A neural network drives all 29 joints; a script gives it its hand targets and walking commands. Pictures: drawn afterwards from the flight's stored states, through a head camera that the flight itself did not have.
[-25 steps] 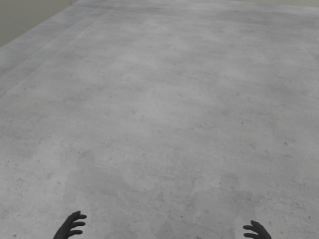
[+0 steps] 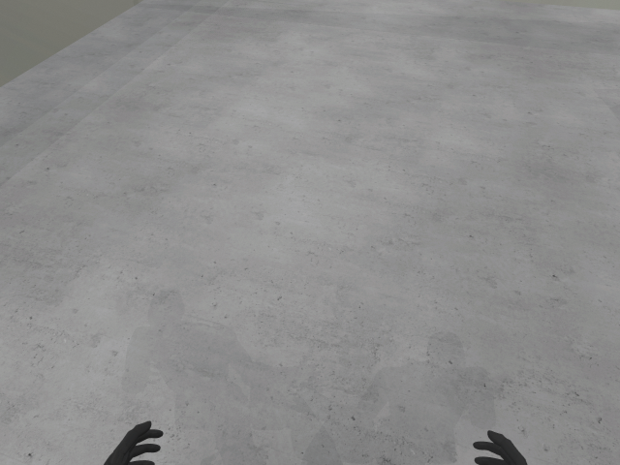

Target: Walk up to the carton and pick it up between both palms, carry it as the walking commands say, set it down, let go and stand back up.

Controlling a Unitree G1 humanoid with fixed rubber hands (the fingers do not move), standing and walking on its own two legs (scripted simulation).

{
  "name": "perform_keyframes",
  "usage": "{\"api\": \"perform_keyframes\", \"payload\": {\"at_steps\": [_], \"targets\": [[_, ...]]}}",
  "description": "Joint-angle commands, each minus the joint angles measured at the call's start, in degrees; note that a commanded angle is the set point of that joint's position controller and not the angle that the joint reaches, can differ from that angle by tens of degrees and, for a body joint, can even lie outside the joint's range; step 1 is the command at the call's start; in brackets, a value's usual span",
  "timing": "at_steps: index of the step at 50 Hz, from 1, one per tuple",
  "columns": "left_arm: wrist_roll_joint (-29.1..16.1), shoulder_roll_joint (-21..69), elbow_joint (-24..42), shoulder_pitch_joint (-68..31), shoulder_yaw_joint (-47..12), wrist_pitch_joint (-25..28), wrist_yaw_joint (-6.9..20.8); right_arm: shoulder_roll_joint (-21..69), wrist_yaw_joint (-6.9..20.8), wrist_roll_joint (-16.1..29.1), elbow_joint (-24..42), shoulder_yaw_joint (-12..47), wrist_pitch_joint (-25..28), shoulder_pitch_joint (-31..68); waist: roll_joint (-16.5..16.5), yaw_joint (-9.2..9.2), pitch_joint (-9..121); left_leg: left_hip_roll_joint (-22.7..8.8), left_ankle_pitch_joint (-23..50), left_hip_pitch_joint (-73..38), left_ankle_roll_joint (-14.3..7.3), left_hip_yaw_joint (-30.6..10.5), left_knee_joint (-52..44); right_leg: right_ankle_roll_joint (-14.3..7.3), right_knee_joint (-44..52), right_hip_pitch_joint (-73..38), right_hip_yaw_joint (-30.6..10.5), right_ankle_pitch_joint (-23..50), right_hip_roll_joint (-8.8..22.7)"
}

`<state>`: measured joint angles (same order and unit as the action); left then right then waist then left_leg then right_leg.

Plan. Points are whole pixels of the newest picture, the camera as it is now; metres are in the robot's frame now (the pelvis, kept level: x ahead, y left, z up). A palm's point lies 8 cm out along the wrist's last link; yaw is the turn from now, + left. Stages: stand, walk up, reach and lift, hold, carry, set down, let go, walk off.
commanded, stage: stand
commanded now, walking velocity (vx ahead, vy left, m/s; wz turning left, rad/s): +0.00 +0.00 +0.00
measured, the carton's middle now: out of the picture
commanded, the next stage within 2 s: walk up in 1.38 s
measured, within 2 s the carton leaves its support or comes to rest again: neither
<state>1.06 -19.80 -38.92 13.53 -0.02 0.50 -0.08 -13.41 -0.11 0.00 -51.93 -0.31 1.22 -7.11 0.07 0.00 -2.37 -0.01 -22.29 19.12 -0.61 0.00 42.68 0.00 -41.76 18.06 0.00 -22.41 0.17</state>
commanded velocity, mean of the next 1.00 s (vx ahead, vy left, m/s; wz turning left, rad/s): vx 0.00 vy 0.00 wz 0.00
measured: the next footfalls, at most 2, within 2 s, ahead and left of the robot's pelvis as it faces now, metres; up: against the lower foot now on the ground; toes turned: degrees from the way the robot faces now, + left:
none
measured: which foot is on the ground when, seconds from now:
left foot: down 0.00-1.00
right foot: down 0.00-1.00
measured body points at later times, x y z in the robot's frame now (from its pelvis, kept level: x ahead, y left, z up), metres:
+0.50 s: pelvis -0.02 +0.00 +0.01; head +0.00 +0.00 +0.46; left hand +0.10 +0.28 -0.10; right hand +0.10 -0.25 -0.12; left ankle +0.01 +0.11 -0.71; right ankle +0.00 -0.13 -0.71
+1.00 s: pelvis -0.04 +0.00 +0.02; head -0.01 +0.00 +0.47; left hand +0.06 +0.28 -0.10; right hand +0.07 -0.25 -0.12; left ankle +0.01 +0.11 -0.71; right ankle +0.00 -0.13 -0.71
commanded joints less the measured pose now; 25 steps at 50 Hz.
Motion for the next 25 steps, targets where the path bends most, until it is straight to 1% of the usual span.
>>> {"api": "perform_keyframes", "payload": {"at_steps": [1,2,3,4,5,6,7,8,9,10,11,12,13,14,15,16,17,18,19,20,21,22,23,24,25], "targets": [[-0.3,-11.0,-0.2,-2.9,3.3,3.1,-1.2,-17.1,-0.4,-1.1,3.7,-4.6,1.4,4.7,-0.5,-0.53,4.5,-5.2,18.7,-4.3,-4.2,-5.9,-8.7,-4.3,9.0,-1.3,-6.2,18.8,5.7],[-0.1,-11.8,-0.1,-2.7,3.6,3.2,-1.4,-16.9,-0.5,-1.2,3.9,-4.3,1.5,4.7,0.8,0.18,3.1,-4.9,17.6,-2.5,-3.8,-5.4,-9.2,-4.0,10.0,-2.4,-6.7,19.0,6.1],[0.2,-11.5,-0.7,-2.5,3.2,3.0,-1.2,-17.4,-0.5,-1.2,3.5,-4.5,1.5,5.1,0.4,0.17,4.8,-5.2,17.5,-4.6,-3.3,-5.1,-9.0,-3.9,10.2,-1.9,-6.1,18.0,6.1],[-0.1,-11.2,-0.8,-2.0,3.4,3.2,-1.4,-16.7,-0.5,-0.6,3.2,-4.5,1.5,4.7,0.3,-0.27,3.5,-4.4,16.6,-3.6,-2.9,-5.1,-9.0,-4.2,10.8,-1.8,-6.9,17.0,5.8],[-0.1,-11.8,-0.8,-3.5,3.8,2.9,-1.5,-16.9,-0.5,-0.9,2.5,-4.2,1.4,4.3,-0.2,-0.17,3.6,-5.1,16.9,-4.3,-3.9,-5.8,-9.7,-4.3,9.5,-0.5,-7.3,17.1,6.3],[-0.4,-10.6,-0.7,-3.0,3.5,3.0,-1.4,-16.4,-0.4,-1.1,2.3,-4.2,1.3,3.7,-0.1,-0.17,5.2,-5.8,17.9,-5.2,-4.3,-5.9,-9.7,-4.0,8.9,-1.4,-6.0,17.2,5.6],[-0.6,-11.6,-1.4,-2.7,3.4,2.7,-1.5,-16.6,-0.3,-1.1,1.8,-4.1,1.5,3.8,0.3,0.58,7.4,-5.4,18.4,-6.4,-3.8,-5.6,-10.1,-3.7,9.3,-2.8,-5.5,17.6,5.6],[-0.3,-11.5,-1.5,-3.2,3.1,2.8,-1.5,-15.8,-0.6,-0.6,2.2,-3.9,1.7,5.7,-0.8,0.07,4.2,-5.2,18.7,-5.6,-3.5,-5.2,-10.1,-4.5,10.0,-0.3,-6.9,17.5,5.6],[-0.3,-11.0,-1.3,-2.5,3.3,3.0,-1.3,-16.3,-0.7,-1.1,2.2,-3.8,1.9,3.8,-2.7,-0.39,5.6,-5.5,17.7,-4.7,-4.1,-6.3,-10.8,-4.3,9.2,-2.6,-6.6,16.8,5.8],[0.0,-12.3,-1.3,-2.7,3.7,3.0,-1.2,-17.6,-0.5,-1.2,1.4,-3.9,1.8,4.0,-0.2,-0.5,4.2,-6.0,17.9,-3.1,-4.5,-7.0,-11.1,-3.8,9.2,-2.9,-5.8,17.2,5.4],[0.0,-10.6,-2.0,-2.4,3.2,2.9,-1.2,-16.6,-0.6,-1.2,1.6,-3.8,1.9,5.0,-1.3,-0.59,4.7,-5.7,16.1,-4.3,-3.9,-6.2,-12.4,-3.7,9.7,-3.3,-5.4,15.5,5.7],[0.2,-11.4,-1.7,-2.8,3.5,2.6,-1.4,-17.2,-0.5,-1.1,1.9,-4.3,1.7,4.8,-0.6,-0.1,4.2,-5.3,17.8,-4.9,-3.8,-5.3,-10.9,-4.1,10.9,-1.9,-5.8,15.6,6.1],[0.3,-11.0,-1.9,-3.4,2.9,2.6,-1.4,-16.6,-0.6,-1.0,1.5,-4.1,1.7,5.6,1.4,0.73,4.6,-5.3,19.3,-5.8,-3.2,-5.3,-10.6,-4.0,11.5,-1.7,-6.0,16.2,6.3],[-0.2,-11.1,-2.6,-2.6,2.9,2.6,-1.0,-16.5,-0.6,-0.5,1.2,-4.3,1.9,4.4,0.3,0.43,6.2,-5.8,17.3,-6.1,-3.5,-5.4,-10.8,-3.8,11.1,-2.3,-5.5,17.2,5.6],[-0.3,-10.2,-2.2,-3.3,3.2,3.2,-1.1,-15.7,-0.6,-1.0,0.3,-3.7,1.7,4.1,3.0,-0.13,6.7,-6.2,16.7,-5.1,-4.1,-6.9,-11.6,-3.7,11.5,-4.4,-6.0,17.0,5.7],[-0.1,-10.2,-3.3,-2.8,2.7,2.9,-1.1,-16.7,-0.5,-1.1,0.6,-4.0,1.8,4.9,0.5,0.5,4.9,-5.9,16.2,-4.6,-3.8,-5.8,-10.9,-3.8,12.3,-2.9,-6.3,16.8,6.2],[-0.3,-10.8,-2.9,-4.4,3.0,3.0,-1.0,-16.5,-0.6,-0.9,0.8,-3.8,1.6,5.4,-1.7,0.76,4.2,-5.3,14.8,-5.7,-3.5,-5.0,-11.9,-3.8,12.6,-0.8,-6.7,14.3,6.3],[-0.2,-10.2,-3.0,-3.5,3.2,3.1,-1.0,-17.2,-0.5,-1.3,0.3,-4.2,1.6,5.1,-2.4,0.36,5.1,-6.4,14.7,-5.3,-4.0,-6.5,-13.5,-3.2,10.8,-1.9,-5.2,14.7,5.4],[-0.1,-10.5,-3.3,-3.7,2.9,3.1,-1.2,-16.4,-0.4,-0.9,-0.2,-3.8,1.6,5.8,-2.2,-0.21,5.7,-7.1,14.9,-4.2,-4.0,-7.3,-13.4,-3.1,10.9,-4.6,-4.8,15.5,5.1],[-0.2,-10.1,-3.8,-2.4,2.9,3.1,-1.2,-17.0,-0.2,-1.1,-0.6,-4.0,1.6,4.9,0.6,-0.46,6.3,-6.5,13.6,-4.5,-3.6,-6.3,-13.0,-3.3,11.0,-3.9,-5.4,14.9,5.4],[-0.1,-11.2,-3.6,-3.4,3.0,3.2,-1.1,-15.5,-0.3,-1.1,-0.5,-3.3,1.7,5.5,2.6,0.03,3.8,-5.6,14.0,-4.9,-3.4,-5.0,-13.0,-4.3,13.5,-1.8,-7.2,14.1,6.6],[0.0,-10.9,-4.2,-3.2,2.5,2.9,-1.0,-15.8,-0.4,-1.0,-0.7,-3.5,1.7,5.7,-1.3,0.43,4.2,-5.7,11.4,-5.6,-3.5,-5.8,-13.5,-4.2,14.3,-1.1,-7.8,11.3,6.1],[0.0,-11.8,-4.1,-4.0,2.9,2.8,-1.1,-16.9,-0.2,-1.0,-0.8,-4.2,1.7,6.4,-0.1,0.92,3.1,-5.4,11.5,-4.9,-3.1,-5.9,-14.0,-4.2,14.3,-0.1,-7.8,10.8,6.6],[0.2,-11.1,-4.7,-3.3,2.7,2.9,-1.1,-16.6,-0.3,-0.9,-0.9,-4.1,1.5,5.3,-0.3,0.52,3.8,-5.4,10.8,-5.1,-3.3,-6.3,-13.8,-4.0,14.7,-1.1,-7.0,10.0,6.6],[-0.1,-11.0,-4.9,-3.5,2.4,3.0,-1.0,-16.9,-0.1,-1.0,-1.2,-4.1,1.1,5.1,-0.9,0.48,4.8,-5.6,11.8,-5.5,-3.2,-5.8,-13.2,-3.7,13.9,-1.5,-6.8,10.9,6.5]]}}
